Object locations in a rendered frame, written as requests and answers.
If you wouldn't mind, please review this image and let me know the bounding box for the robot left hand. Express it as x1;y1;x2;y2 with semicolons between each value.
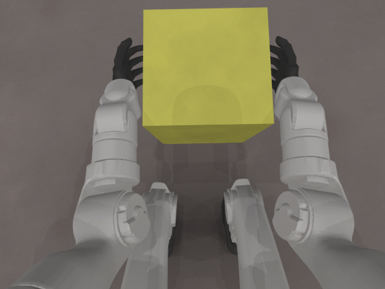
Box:
112;38;143;89

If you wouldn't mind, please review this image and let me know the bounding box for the left robot forearm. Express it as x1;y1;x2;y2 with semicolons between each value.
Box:
73;79;141;234

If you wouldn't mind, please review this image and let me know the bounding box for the left robot thigh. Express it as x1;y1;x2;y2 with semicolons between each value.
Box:
121;188;177;289

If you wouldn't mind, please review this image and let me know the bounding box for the right robot forearm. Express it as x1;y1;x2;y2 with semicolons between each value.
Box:
274;76;354;218

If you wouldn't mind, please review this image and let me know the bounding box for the robot left upper arm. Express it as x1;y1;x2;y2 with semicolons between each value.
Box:
5;190;150;289

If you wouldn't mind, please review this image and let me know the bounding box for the robot right upper arm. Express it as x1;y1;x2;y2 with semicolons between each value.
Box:
273;187;385;289

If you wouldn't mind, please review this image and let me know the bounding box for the carton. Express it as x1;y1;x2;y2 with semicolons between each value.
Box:
143;7;274;144

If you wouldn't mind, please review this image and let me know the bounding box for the robot right foot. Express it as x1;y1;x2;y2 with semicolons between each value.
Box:
222;199;238;255

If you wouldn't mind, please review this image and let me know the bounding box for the robot right hand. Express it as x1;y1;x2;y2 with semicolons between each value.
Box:
269;36;299;93

